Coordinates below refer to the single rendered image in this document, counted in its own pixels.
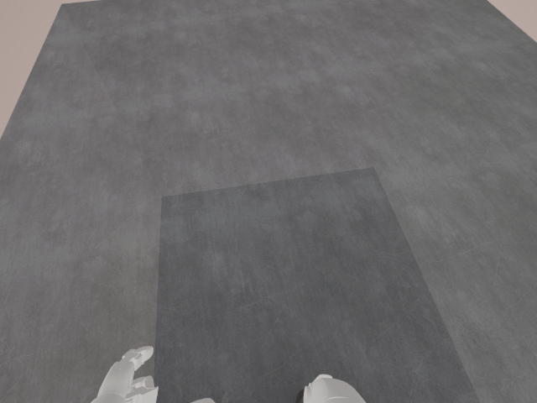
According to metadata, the left robot hand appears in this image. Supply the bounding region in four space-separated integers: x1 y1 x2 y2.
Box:
97 346 159 403

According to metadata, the robot right thigh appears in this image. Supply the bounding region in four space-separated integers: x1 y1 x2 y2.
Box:
304 378 366 403

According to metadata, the robot right shin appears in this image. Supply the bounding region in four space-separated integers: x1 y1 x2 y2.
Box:
312 374 332 384

